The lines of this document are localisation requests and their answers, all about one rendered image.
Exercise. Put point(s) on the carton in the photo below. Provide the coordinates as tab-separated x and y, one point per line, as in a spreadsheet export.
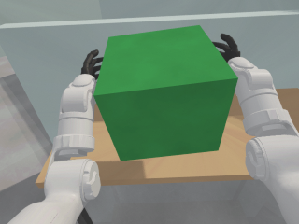
164	93

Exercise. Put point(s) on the robot right forearm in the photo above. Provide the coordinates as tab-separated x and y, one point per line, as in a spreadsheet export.
262	111

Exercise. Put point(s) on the table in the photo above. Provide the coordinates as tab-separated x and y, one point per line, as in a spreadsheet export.
226	164

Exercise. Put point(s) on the robot left upper arm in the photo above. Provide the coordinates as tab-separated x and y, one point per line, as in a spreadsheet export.
69	186

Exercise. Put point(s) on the robot left forearm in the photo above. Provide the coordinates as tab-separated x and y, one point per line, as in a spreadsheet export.
76	117

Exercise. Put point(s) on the robot right hand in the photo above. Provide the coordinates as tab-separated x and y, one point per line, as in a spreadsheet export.
231	50

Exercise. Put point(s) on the robot right upper arm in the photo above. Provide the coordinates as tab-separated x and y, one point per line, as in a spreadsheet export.
274	159

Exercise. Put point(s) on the robot left hand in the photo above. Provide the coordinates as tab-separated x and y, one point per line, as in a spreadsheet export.
89	67

